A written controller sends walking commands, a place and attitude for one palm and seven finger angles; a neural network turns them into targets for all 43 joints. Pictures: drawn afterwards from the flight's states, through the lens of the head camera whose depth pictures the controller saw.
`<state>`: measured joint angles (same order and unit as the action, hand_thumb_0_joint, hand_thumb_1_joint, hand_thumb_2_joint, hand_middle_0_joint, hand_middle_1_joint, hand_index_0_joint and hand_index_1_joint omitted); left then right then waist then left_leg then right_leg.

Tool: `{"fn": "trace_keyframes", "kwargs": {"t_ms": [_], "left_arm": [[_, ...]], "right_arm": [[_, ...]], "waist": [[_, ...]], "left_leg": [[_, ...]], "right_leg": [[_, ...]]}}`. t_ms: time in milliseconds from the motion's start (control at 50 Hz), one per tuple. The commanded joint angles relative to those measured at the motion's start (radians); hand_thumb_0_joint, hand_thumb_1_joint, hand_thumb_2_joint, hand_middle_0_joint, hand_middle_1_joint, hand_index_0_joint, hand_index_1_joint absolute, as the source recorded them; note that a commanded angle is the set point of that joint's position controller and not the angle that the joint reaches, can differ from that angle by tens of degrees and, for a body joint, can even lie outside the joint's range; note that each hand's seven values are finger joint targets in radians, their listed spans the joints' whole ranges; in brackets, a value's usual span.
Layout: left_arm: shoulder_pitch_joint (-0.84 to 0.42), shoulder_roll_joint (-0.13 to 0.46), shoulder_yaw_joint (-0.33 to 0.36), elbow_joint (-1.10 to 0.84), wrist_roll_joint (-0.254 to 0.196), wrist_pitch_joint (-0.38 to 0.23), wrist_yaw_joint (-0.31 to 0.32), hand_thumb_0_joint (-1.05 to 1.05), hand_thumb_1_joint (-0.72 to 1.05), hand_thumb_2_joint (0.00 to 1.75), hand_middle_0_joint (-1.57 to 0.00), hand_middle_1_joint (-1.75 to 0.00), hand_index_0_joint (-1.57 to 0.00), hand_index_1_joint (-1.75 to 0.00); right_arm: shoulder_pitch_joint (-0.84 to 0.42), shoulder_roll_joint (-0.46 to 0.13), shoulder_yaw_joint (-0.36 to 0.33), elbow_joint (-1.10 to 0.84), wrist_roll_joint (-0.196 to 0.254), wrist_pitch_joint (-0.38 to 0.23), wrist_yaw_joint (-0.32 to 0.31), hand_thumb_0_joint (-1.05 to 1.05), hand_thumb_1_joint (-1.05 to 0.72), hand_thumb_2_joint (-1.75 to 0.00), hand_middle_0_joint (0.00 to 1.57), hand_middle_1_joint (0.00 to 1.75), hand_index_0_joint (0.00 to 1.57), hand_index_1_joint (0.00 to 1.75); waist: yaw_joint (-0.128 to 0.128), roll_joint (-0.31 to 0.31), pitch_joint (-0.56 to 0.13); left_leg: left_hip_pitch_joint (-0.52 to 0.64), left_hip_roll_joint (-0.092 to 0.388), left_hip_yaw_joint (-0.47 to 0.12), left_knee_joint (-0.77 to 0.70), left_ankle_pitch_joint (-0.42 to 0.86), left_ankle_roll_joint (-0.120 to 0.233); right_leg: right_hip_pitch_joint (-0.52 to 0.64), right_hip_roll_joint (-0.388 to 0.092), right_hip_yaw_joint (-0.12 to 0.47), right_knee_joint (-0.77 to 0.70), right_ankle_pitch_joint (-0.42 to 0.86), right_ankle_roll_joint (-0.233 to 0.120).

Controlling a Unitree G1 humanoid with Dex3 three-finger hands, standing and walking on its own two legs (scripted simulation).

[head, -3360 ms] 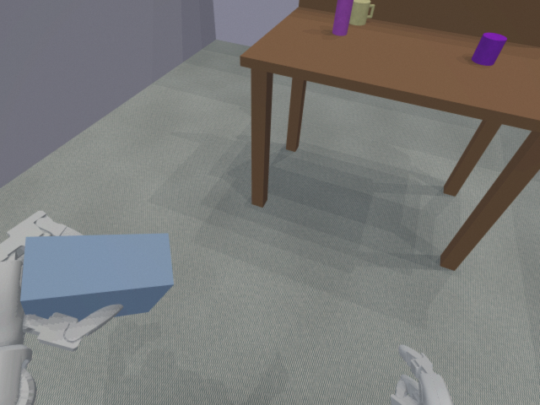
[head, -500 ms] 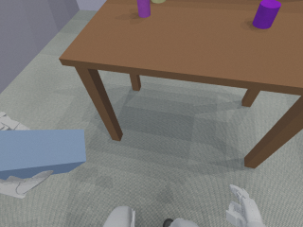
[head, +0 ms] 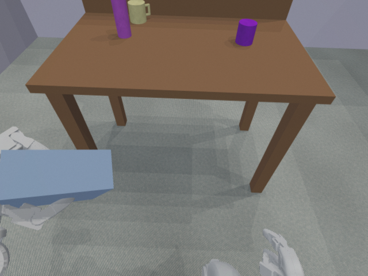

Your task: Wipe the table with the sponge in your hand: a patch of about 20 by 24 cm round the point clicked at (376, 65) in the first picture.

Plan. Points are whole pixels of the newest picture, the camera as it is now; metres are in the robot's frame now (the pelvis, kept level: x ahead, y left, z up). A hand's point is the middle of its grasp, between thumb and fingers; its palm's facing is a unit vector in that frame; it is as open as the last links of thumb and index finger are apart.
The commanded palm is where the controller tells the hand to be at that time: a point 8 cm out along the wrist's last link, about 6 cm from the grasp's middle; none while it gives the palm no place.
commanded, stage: turn to face it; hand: left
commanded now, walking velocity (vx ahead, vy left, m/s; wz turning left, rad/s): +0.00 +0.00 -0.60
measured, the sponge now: (73, 179) +0.23 +0.21 +0.16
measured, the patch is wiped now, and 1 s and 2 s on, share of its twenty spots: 0.00 0.00 0.00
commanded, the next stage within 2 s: take the last steps up to it in 0.52 s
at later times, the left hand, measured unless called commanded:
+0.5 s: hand (134, 182) +0.22 +0.10 +0.18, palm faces +0.12 -0.83 -0.54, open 9.8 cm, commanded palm +0.18 +0.16 +0.18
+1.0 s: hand (158, 199) +0.20 +0.07 +0.16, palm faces +0.10 -0.86 -0.50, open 9.7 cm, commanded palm +0.16 +0.12 +0.18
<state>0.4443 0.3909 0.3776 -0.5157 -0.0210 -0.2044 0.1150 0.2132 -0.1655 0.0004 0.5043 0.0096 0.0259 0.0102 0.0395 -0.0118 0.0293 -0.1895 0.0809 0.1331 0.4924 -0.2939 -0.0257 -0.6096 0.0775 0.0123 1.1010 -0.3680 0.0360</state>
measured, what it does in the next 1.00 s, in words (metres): steps to the right, turning right: right foot, then left foot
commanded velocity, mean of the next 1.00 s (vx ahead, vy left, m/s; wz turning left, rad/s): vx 0.12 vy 0.06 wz -0.17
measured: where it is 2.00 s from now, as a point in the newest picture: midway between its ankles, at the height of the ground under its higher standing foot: outside the picture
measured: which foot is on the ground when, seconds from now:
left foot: down 0.00-0.18, up 0.20-0.50, down 0.52-0.80, up 0.82-1.00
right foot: up 0.00-0.16, down 0.18-0.54, up 0.56-0.76, down 0.78-1.00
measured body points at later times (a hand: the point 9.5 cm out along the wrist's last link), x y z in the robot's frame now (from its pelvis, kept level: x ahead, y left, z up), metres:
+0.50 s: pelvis -0.05 -0.07 -0.01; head -0.01 -0.07 +0.44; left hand +0.20 +0.15 +0.21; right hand +0.03 -0.38 -0.09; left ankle -0.02 +0.04 -0.73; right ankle +0.00 -0.18 -0.74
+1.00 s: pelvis -0.07 -0.10 +0.01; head -0.07 -0.12 +0.46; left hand +0.19 +0.11 +0.19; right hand -0.02 -0.37 -0.11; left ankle -0.03 +0.03 -0.67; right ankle -0.11 -0.20 -0.74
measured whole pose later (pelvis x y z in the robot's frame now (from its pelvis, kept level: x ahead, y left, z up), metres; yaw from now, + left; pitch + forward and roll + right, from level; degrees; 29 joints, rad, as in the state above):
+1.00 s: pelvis -0.07 -0.10 +0.01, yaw -17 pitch +1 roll +1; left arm 0.51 0.37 0.36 -0.40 -0.01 -0.25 0.13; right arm 0.23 -0.22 -0.01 0.66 0.00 -0.01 -0.04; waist -0.03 0.03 0.01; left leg -0.50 0.06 0.06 0.99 -0.32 -0.03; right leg -0.22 -0.05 -0.10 0.45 -0.24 -0.02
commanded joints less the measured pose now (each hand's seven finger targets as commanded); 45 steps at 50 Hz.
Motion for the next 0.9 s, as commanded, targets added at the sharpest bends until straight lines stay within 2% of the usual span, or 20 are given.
{"fn": "trace_keyframes", "kwargs": {"t_ms": [0, 120, 140, 180, 220, 280, 400, 460, 480, 520, 540, 560, 620, 720, 740, 760, 780, 800, 840, 880], "left_arm": [[-0.065, 0.099, 0.051, -0.204, -0.012, -0.046, 0.029, 0.00, 0.10, 1.30, -1.20, -1.60, -1.20, -1.60], [-0.167, 0.139, 0.058, -0.159, 0.009, -0.047, 0.033, 0.00, 0.10, 1.30, -1.20, -1.60, -1.20, -1.60], [-0.174, 0.154, 0.070, -0.185, 0.010, -0.055, 0.037, 0.00, 0.10, 1.30, -1.20, -1.60, -1.20, -1.60], [-0.106, 0.275, 0.190, -0.222, 0.006, -0.078, 0.061, 0.00, 0.10, 1.30, -1.20, -1.60, -1.20, -1.60], [0.006, 0.269, 0.210, -0.244, -0.015, -0.064, 0.053, 0.00, 0.10, 1.30, -1.20, -1.60, -1.20, -1.60], [0.175, 0.241, 0.259, -0.313, -0.036, -0.090, 0.059, 0.00, 0.10, 1.30, -1.20, -1.60, -1.20, -1.60], [0.181, 0.198, 0.246, -0.242, -0.038, -0.083, 0.059, 0.00, 0.10, 1.30, -1.20, -1.60, -1.20, -1.60], [0.123, 0.160, 0.186, -0.187, -0.030, -0.066, 0.051, 0.00, 0.10, 1.30, -1.20, -1.60, -1.20, -1.60], [0.088, 0.156, 0.166, -0.193, -0.026, -0.067, 0.050, 0.00, 0.10, 1.30, -1.20, -1.60, -1.20, -1.60], [0.022, 0.136, 0.126, -0.215, -0.016, -0.075, 0.047, 0.00, 0.10, 1.30, -1.20, -1.60, -1.20, -1.60], [0.020, 0.146, 0.123, -0.191, -0.005, -0.077, 0.048, 0.00, 0.10, 1.30, -1.20, -1.60, -1.20, -1.60], [-0.044, 0.147, 0.103, -0.200, 0.005, -0.080, 0.045, 0.00, 0.10, 1.30, -1.20, -1.60, -1.20, -1.60], [-0.189, 0.118, 0.020, -0.293, 0.020, -0.079, 0.035, 0.00, 0.10, 1.30, -1.20, -1.60, -1.20, -1.60], [-0.135, 0.143, 0.048, -0.198, 0.031, -0.052, 0.070, 0.00, 0.10, 1.30, -1.20, -1.60, -1.20, -1.60], [-0.134, 0.142, 0.051, -0.181, 0.029, -0.056, 0.071, 0.00, 0.10, 1.30, -1.20, -1.60, -1.20, -1.60], [-0.119, 0.170, 0.085, -0.146, 0.029, -0.058, 0.072, 0.00, 0.10, 1.30, -1.20, -1.60, -1.20, -1.60], [-0.104, 0.197, 0.111, -0.128, 0.022, -0.058, 0.071, 0.00, 0.10, 1.30, -1.20, -1.60, -1.20, -1.60], [-0.131, 0.223, 0.134, -0.129, 0.006, -0.062, 0.072, 0.00, 0.10, 1.30, -1.20, -1.60, -1.20, -1.60], [-0.067, 0.192, 0.135, -0.039, 0.006, -0.058, 0.055, 0.00, 0.10, 1.30, -1.20, -1.60, -1.20, -1.60], [0.041, 0.165, 0.135, -0.034, -0.005, -0.075, 0.042, 0.00, 0.10, 1.30, -1.20, -1.60, -1.20, -1.60]], "right_arm": [[-0.043, -0.171, -0.059, -0.113, 0.011, -0.069, -0.010, 0.00, -0.90, -0.90, 0.20, 0.30, 0.20, 0.30], [-0.028, -0.186, -0.066, -0.085, 0.006, -0.120, -0.014, 0.00, -0.90, -0.90, 0.20, 0.30, 0.20, 0.30], [-0.027, -0.171, -0.062, -0.087, 0.015, -0.122, -0.008, 0.00, -0.90, -0.90, 0.20, 0.30, 0.20, 0.30], [-0.098, -0.129, -0.040, -0.113, 0.006, -0.123, -0.017, 0.00, -0.90, -0.90, 0.20, 0.30, 0.20, 0.30], [-0.104, -0.146, -0.064, -0.104, 0.017, -0.095, -0.016, 0.00, -0.90, -0.90, 0.20, 0.30, 0.20, 0.30], [-0.138, -0.109, -0.032, -0.090, 0.003, -0.056, -0.012, 0.00, -0.90, -0.90, 0.20, 0.30, 0.20, 0.30], [-0.103, -0.143, -0.059, -0.081, 0.003, -0.065, -0.033, 0.00, -0.90, -0.90, 0.20, 0.30, 0.20, 0.30], [-0.073, -0.155, -0.060, -0.068, 0.009, -0.075, -0.046, 0.00, -0.90, -0.90, 0.20, 0.30, 0.20, 0.30], [-0.064, -0.167, -0.064, -0.071, 0.006, -0.077, -0.055, 0.00, -0.90, -0.90, 0.20, 0.30, 0.20, 0.30], [-0.093, -0.195, -0.069, -0.094, 0.006, -0.086, -0.072, 0.00, -0.90, -0.90, 0.20, 0.30, 0.20, 0.30], [-0.080, -0.172, -0.061, -0.086, 0.007, -0.096, -0.072, 0.00, -0.90, -0.90, 0.20, 0.30, 0.20, 0.30], [-0.098, -0.154, -0.048, -0.073, -0.012, -0.112, -0.072, 0.00, -0.90, -0.90, 0.20, 0.30, 0.20, 0.30], [-0.067, -0.165, -0.058, -0.048, 0.002, -0.143, -0.056, 0.00, -0.90, -0.90, 0.20, 0.30, 0.20, 0.30], [-0.077, -0.172, -0.044, -0.037, -0.006, -0.167, -0.065, 0.00, -0.90, -0.90, 0.20, 0.30, 0.20, 0.30], [-0.090, -0.158, -0.038, -0.034, -0.009, -0.159, -0.066, 0.00, -0.90, -0.90, 0.20, 0.30, 0.20, 0.30], [-0.085, -0.145, -0.039, -0.028, -0.012, -0.148, -0.067, 0.00, -0.90, -0.90, 0.20, 0.30, 0.20, 0.30], [-0.093, -0.124, -0.038, -0.035, -0.012, -0.135, -0.067, 0.00, -0.90, -0.90, 0.20, 0.30, 0.20, 0.30], [-0.130, -0.130, -0.036, -0.034, -0.014, -0.134, -0.069, 0.00, -0.90, -0.90, 0.20, 0.30, 0.20, 0.30], [-0.121, -0.140, -0.048, -0.016, -0.010, -0.118, -0.063, 0.00, -0.90, -0.90, 0.20, 0.30, 0.20, 0.30], [-0.109, -0.121, -0.029, -0.004, -0.010, -0.094, -0.060, 0.00, -0.90, -0.90, 0.20, 0.30, 0.20, 0.30]], "waist": [[-0.033, 0.210, -0.001], [-0.033, 0.251, -0.078], [-0.033, 0.150, -0.120], [-0.001, -0.240, -0.193], [-0.008, -0.216, -0.251], [-0.027, -0.052, -0.249], [-0.027, -0.101, -0.214], [-0.052, -0.081, -0.189], [-0.058, -0.038, -0.175], [-0.034, 0.246, -0.092], [-0.023, 0.267, -0.094], [-0.034, 0.295, -0.054], [-0.024, 0.257, -0.059], [-0.042, 0.250, -0.061], [-0.042, 0.207, -0.056], [-0.044, 0.086, -0.059], [-0.044, -0.128, -0.048], [-0.024, -0.211, -0.014], [-0.041, -0.172, 0.002], [-0.046, -0.092, -0.035]], "left_leg": [[0.000, 0.276, -0.045, -0.143, 0.373, 0.097], [0.003, 0.238, 0.051, 0.112, 0.397, 0.024], [-0.042, 0.199, 0.060, 0.252, 0.318, 0.003], [-0.398, 0.006, -0.016, 0.638, -0.377, -0.048], [-0.372, 0.041, -0.172, 0.748, -0.300, -0.043], [-0.364, 0.020, -0.146, 0.654, -0.187, -0.047], [-0.179, -0.027, -0.095, 0.291, -0.159, -0.025], [0.011, -0.025, -0.091, 0.024, -0.035, -0.003], [0.060, 0.012, -0.116, -0.068, -0.016, 0.016], [0.036, 0.280, -0.384, -0.207, 0.097, 0.131], [-0.042, 0.344, -0.395, -0.224, 0.171, 0.187], [-0.131, 0.353, -0.397, -0.243, 0.174, 0.206], [-0.063, 0.234, -0.150, -0.149, 0.244, 0.155], [-0.167, 0.138, -0.148, -0.117, -0.153, 0.109], [-0.234, 0.115, -0.139, -0.069, -0.238, 0.096], [-0.292, 0.066, -0.093, 0.074, -0.270, 0.071], [-0.414, -0.028, -0.035, 0.307, -0.273, 0.033], [-0.491, -0.042, -0.073, 0.536, -0.249, 0.019], [-0.517, 0.002, -0.176, 0.686, -0.127, 0.009], [-0.492, 0.020, -0.158, 0.645, -0.032, -0.003]], "right_leg": [[0.099, -0.082, -0.067, -0.245, -0.035, 0.026], [0.405, -0.045, -0.169, -0.632, 0.157, 0.019], [0.501, -0.119, -0.090, -0.693, 0.296, -0.016], [0.673, -0.416, 0.348, -0.663, 1.039, -0.189], [0.605, -0.409, 0.345, -0.671, 0.751, -0.189], [0.564, -0.341, 0.242, -0.669, 0.626, -0.205], [0.401, -0.306, 0.289, -0.754, 0.302, -0.207], [0.286, -0.263, 0.269, -0.737, 0.168, -0.143], [0.248, -0.219, 0.234, -0.690, 0.123, -0.110], [0.115, -0.053, 0.084, -0.395, -0.072, -0.029], [0.133, -0.044, 0.021, -0.183, -0.142, -0.011], [0.134, -0.068, 0.032, -0.051, -0.121, -0.005], [0.174, -0.086, -0.038, -0.176, -0.047, 0.003], [0.438, -0.056, -0.163, -0.582, -0.020, -0.010], [0.507, -0.084, -0.137, -0.649, -0.011, -0.021], [0.523, -0.173, -0.004, -0.725, -0.077, -0.070], [0.522, -0.349, 0.319, -0.843, -0.206, -0.164], [0.494, -0.494, 0.484, -0.940, -0.190, -0.240], [0.422, -0.479, 0.467, -0.961, -0.277, -0.245], [0.463, -0.412, 0.242, -0.895, 0.016, -0.213]]}}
